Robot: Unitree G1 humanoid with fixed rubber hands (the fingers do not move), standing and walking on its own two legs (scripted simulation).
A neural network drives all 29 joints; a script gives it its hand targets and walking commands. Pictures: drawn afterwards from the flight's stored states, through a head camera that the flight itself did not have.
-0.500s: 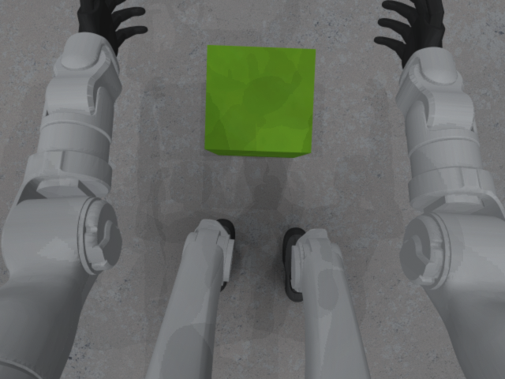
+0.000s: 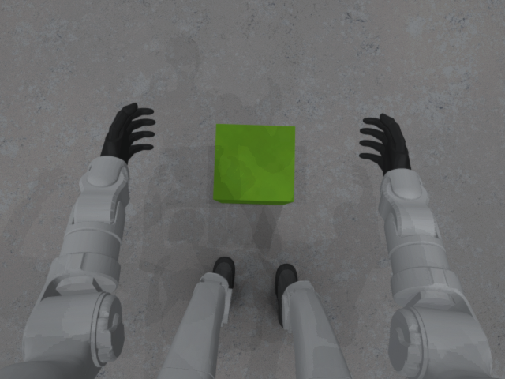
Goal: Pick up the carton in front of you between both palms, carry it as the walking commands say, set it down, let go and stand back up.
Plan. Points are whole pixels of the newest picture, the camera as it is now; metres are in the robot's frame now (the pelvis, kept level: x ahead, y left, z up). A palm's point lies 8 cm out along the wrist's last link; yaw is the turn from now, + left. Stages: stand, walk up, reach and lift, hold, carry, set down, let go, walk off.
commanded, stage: let go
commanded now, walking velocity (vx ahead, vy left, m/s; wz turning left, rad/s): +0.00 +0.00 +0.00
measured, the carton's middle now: (253, 169) +0.47 +0.02 -0.57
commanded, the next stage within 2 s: stand in 1.02 s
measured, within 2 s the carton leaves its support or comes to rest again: neither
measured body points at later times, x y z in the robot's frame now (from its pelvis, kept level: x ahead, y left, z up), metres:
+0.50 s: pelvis +0.05 -0.01 +0.08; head +0.15 -0.01 +0.52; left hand +0.26 +0.23 -0.01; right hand +0.27 -0.24 -0.02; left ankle +0.04 +0.10 -0.66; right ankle +0.03 -0.12 -0.66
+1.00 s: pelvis +0.05 -0.01 +0.08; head +0.06 -0.01 +0.53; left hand +0.23 +0.22 +0.01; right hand +0.23 -0.24 +0.01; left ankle +0.04 +0.10 -0.66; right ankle +0.03 -0.12 -0.66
